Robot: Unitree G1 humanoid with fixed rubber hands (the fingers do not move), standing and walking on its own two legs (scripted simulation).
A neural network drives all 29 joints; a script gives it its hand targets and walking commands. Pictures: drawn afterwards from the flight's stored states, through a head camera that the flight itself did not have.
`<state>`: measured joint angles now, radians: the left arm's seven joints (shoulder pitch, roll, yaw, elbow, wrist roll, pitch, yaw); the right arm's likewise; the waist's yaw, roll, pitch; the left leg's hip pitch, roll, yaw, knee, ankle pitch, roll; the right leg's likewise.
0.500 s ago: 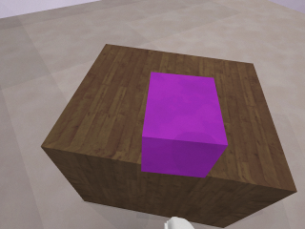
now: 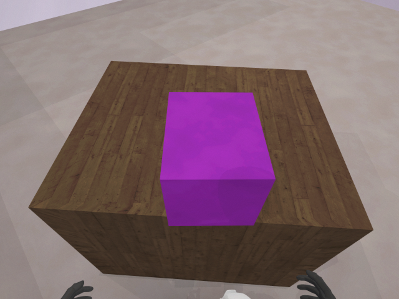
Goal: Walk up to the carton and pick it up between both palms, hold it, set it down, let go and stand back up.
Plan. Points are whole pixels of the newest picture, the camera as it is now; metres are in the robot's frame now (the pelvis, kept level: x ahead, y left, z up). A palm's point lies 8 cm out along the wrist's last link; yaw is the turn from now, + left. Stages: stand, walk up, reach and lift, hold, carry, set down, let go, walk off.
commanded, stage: walk up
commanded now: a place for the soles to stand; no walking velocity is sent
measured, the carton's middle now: (211, 158) +0.43 -0.01 +0.01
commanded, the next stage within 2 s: none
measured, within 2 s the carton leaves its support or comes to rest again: neither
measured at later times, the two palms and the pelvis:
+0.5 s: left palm (61, 298) +0.15 +0.26 -0.06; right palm out of the picture +0.07 -0.27 -0.10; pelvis +0.00 +0.01 +0.01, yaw -6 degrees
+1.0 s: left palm (70, 276) +0.19 +0.27 -0.08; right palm out of the picture +0.07 -0.26 -0.09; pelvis +0.02 +0.02 +0.00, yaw -9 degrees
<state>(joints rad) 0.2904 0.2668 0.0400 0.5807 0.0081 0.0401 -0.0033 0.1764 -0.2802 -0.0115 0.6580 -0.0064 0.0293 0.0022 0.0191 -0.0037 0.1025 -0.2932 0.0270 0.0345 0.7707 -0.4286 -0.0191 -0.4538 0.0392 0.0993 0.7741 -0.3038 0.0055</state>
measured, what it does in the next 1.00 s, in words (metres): stands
